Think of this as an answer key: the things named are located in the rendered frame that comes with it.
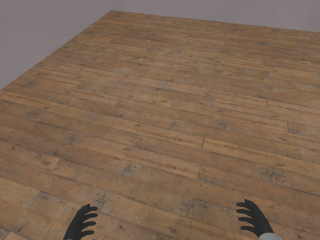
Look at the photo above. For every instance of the robot left hand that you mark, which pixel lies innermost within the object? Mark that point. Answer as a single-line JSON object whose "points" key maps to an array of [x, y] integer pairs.
{"points": [[76, 226]]}

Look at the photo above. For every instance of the robot right hand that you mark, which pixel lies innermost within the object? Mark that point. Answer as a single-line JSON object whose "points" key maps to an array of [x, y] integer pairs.
{"points": [[258, 220]]}

